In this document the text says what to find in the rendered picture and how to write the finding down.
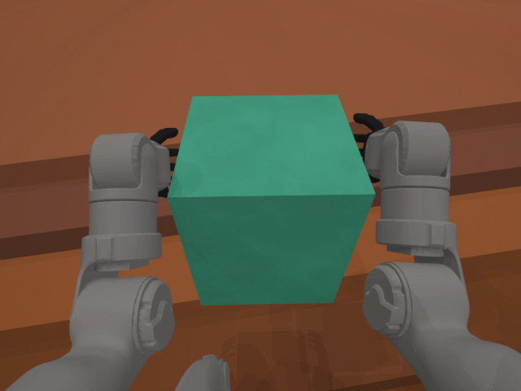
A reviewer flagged robot left thigh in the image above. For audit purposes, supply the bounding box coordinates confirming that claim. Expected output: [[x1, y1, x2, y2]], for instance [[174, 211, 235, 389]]
[[174, 358, 230, 391]]

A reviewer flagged robot right forearm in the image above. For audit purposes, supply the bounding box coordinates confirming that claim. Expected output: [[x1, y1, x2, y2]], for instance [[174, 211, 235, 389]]
[[365, 121, 470, 318]]

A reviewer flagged right robot hand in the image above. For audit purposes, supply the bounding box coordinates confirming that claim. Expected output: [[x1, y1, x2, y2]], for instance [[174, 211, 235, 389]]
[[353, 113, 386, 183]]

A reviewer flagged right robot upper arm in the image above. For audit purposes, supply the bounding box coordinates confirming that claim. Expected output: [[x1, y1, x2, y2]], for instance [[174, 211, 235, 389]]
[[362, 261, 521, 391]]

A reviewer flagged left robot upper arm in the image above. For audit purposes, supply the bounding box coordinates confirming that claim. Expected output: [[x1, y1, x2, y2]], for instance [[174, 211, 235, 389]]
[[5, 276, 175, 391]]

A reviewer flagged robot left forearm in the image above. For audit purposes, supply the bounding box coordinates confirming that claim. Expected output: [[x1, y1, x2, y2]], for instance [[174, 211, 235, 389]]
[[69, 133, 171, 341]]

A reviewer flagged left robot hand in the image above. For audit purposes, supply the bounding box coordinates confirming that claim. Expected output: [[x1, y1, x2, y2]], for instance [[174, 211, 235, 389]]
[[150, 128, 179, 198]]

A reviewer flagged carton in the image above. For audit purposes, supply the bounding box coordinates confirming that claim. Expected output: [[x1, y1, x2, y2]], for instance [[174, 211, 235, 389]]
[[167, 94, 376, 305]]

